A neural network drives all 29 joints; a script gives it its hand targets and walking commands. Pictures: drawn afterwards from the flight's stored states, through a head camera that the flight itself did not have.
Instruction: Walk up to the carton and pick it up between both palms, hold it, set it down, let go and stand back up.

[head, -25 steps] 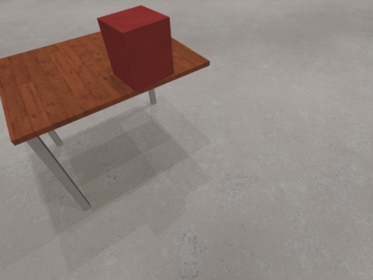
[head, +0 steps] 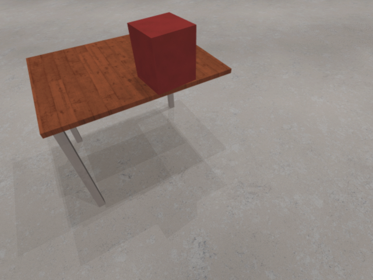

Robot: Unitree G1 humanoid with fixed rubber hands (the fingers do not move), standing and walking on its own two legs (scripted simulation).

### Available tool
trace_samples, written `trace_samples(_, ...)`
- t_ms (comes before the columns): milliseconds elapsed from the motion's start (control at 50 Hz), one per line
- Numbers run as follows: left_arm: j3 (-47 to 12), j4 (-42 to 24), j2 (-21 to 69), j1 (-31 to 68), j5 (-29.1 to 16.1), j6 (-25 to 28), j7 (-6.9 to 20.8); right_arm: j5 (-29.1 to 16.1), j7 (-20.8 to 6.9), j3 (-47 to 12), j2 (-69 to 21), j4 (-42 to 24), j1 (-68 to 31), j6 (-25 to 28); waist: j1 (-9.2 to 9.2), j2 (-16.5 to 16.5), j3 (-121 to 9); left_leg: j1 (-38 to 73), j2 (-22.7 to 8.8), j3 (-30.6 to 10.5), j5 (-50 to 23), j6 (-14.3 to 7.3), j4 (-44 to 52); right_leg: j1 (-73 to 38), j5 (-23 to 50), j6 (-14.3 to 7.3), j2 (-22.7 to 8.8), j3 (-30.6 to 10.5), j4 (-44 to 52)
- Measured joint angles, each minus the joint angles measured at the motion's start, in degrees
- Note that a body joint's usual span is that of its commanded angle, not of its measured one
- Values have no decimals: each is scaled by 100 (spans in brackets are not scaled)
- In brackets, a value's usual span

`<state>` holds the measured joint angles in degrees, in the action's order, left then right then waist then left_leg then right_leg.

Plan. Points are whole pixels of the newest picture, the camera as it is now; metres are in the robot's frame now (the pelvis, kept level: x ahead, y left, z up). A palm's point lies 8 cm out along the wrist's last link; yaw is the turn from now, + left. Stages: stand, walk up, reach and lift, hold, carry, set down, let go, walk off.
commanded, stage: walk up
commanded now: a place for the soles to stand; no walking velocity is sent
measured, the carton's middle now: (164, 53) +1.03 +0.16 +0.01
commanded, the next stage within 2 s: none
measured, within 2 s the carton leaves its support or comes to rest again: neither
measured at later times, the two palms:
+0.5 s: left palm (75, 257) +0.21 +0.31 -0.12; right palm out of the picture +0.04 -0.15 -0.13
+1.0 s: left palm (94, 253) +0.23 +0.28 -0.14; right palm (260, 178) +0.45 -0.19 -0.12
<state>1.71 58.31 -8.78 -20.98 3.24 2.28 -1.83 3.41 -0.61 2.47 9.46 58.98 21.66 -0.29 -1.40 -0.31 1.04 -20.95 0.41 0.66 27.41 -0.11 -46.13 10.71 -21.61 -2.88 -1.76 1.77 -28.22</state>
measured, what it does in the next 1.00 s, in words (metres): walks ahead: left foot, then right foot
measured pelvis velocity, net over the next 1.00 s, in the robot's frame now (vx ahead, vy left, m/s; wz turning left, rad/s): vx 0.33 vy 0.05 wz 0.16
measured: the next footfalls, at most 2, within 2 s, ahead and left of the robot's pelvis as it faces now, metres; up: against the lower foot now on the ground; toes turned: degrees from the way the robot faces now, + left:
left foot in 0.18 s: +0.12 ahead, +0.18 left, +0.00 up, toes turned +5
right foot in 0.64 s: +0.36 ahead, -0.07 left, +0.00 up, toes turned +0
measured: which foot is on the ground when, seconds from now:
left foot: up 0.00-0.16, down 0.18-0.64, up 0.66-1.00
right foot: down 0.00-0.16, up 0.18-0.62, down 0.64-1.00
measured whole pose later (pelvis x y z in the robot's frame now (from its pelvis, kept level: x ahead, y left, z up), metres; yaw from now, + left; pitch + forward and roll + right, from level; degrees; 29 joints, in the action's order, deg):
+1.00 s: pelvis +0.33 +0.05 -0.01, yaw +9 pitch -3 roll -1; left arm 0.3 53.3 -12.6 -29.0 2.4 3.7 0.1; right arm 3.6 -2.4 1.6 13.9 46.1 16.6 1.5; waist -2.4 0.1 4.7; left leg -31.9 -4.1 1.6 8.2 -0.2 -44.9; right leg 6.1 -18.6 -1.2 -2.3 8.5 -28.1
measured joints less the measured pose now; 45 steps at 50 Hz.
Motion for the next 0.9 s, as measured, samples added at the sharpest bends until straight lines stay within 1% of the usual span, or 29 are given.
trace_samples(40,21,56,-85,-113,27,63,-33,27,-69,48,123,-154,32,30,-13,-36,22,-335,-109,-6,-161,88,-391,-187,179,33,-112,82,224)
trace_samples(60,32,95,-146,-176,36,72,-32,31,-96,72,183,-243,45,50,-5,-67,25,-418,-186,-3,-244,118,-422,-284,239,64,-174,113,299)
trace_samples(100,52,186,-301,-286,61,50,-3,-5,-135,110,283,-417,72,101,40,-168,10,-375,-316,44,-441,138,-121,-414,175,137,-322,152,252)
trace_samples(120,57,226,-377,-318,71,6,14,-34,-141,127,329,-502,101,137,68,-212,-5,-266,-352,107,-562,132,109,-418,-71,143,-404,167,63)
trace_samples(140,58,253,-439,-340,95,-52,33,-48,-129,150,380,-591,147,181,103,-233,-22,-110,-343,169,-599,104,355,-376,-489,118,-487,179,-243)
trace_samples(160,40,241,-480,-360,116,-113,58,-55,-97,176,449,-705,219,234,140,-210,-37,48,-299,207,-543,75,542,-260,-989,41,-555,172,-667)
trace_samples(180,-5,166,-479,-382,123,-176,91,-67,-53,210,558,-858,313,285,174,-54,-61,138,-295,68,-273,-9,721,29,-1355,10,-510,164,-1322)
trace_samples(200,-36,79,-522,-339,130,-241,135,-95,26,239,558,-909,314,299,250,-36,9,-2,-240,33,-613,-60,542,384,-1485,44,-453,-16,-2141)
trace_samples(220,-50,-13,-598,-270,92,-304,184,-137,99,212,473,-866,298,266,295,-141,76,-87,-148,88,-745,-96,286,721,-1447,94,-387,-265,-2868)
trace_samples(240,-67,-110,-674,-193,48,-338,228,-180,144,147,371,-794,324,220,314,-245,89,-75,-72,142,-758,-136,199,1028,-1339,157,-329,-387,-3402)
trace_samples(260,-83,-221,-732,-107,18,-338,259,-202,163,75,273,-720,384,186,309,-312,76,5,-29,179,-741,-181,250,1295,-1158,216,-285,-399,-3726)
trace_samples(280,-100,-328,-769,-17,-7,-307,279,-213,166,7,188,-659,462,173,299,-344,48,128,-4,198,-742,-214,390,1513,-962,274,-268,-344,-3842)
trace_samples(340,-128,-620,-775,225,-17,-188,339,-158,130,-124,-22,-566,736,276,309,-324,-58,573,25,198,-925,-233,1040,1962,-265,383,-298,-110,-3567)
trace_samples(380,-153,-779,-723,342,-18,-146,383,-116,100,-167,-104,-521,891,368,355,-233,-121,835,8,163,-1015,-254,1424,2143,108,421,-303,-17,-3221)
trace_samples(440,-191,-934,-641,505,-32,-130,429,-109,70,-206,-169,-467,1077,448,447,-123,-180,1155,-6,101,-1063,-257,1857,2310,673,446,-296,-44,-2698)
trace_samples(480,-207,-1000,-588,588,-15,-130,441,-110,57,-215,-163,-430,1151,466,525,-59,-181,1349,-30,62,-1029,-221,2042,2327,984,464,-296,-37,-2334)
trace_samples(560,-228,-1094,-514,775,-31,-85,425,-44,43,-215,-86,-384,1216,476,667,21,-40,1710,-129,18,-807,-69,2155,2101,1217,408,-249,92,-1442)
trace_samples(600,-217,-1189,-458,847,-31,-24,408,-4,26,-221,1,-364,1257,455,694,90,54,1810,-233,-26,-529,20,1939,1772,1214,326,-147,219,-936)
trace_samples(620,-214,-1280,-439,857,-15,32,388,-1,19,-230,40,-371,1308,436,681,112,90,1790,-280,-68,-304,29,1670,1547,1162,273,-94,282,-714)
trace_samples(640,-210,-1413,-460,853,14,98,362,-5,14,-249,44,-395,1391,418,651,49,109,1644,-258,-125,-55,-19,1178,1329,1083,178,-99,260,-584)
trace_samples(660,-178,-1507,-431,871,24,149,310,-37,5,-272,73,-406,1384,364,555,37,179,1382,-240,-204,182,-72,378,1364,1264,115,-93,271,-788)
trace_samples(680,-164,-1538,-361,866,-29,153,247,-70,-1,-275,140,-414,1298,273,486,95,262,1084,-219,-328,286,-92,-467,1398,1119,79,-57,313,-1108)
trace_samples(700,-173,-1531,-292,815,-101,122,186,-89,-6,-262,223,-449,1184,185,455,153,317,781,-197,-397,256,-91,-1171,1344,901,62,-31,358,-1275)
trace_samples(720,-190,-1491,-242,741,-161,93,147,-84,-6,-237,298,-510,1048,126,430,183,359,488,-185,-389,169,-82,-1667,1236,723,52,-23,387,-1308)
trace_samples(740,-204,-1431,-205,650,-206,70,128,-64,-6,-208,363,-586,900,99,415,203,387,206,-200,-346,60,-49,-1945,1098,615,44,-21,419,-1243)
trace_samples(800,-208,-1203,-141,307,-210,94,122,-12,-38,-108,497,-842,469,120,325,219,423,-489,-311,-195,-345,61,-1943,634,643,56,-9,504,-792)
trace_samples(900,-168,-805,-198,-341,-171,161,142,23,-113,-40,571,-1158,-110,176,113,148,370,-1226,-444,-84,-1353,97,-1110,8,636,89,-14,581,-124)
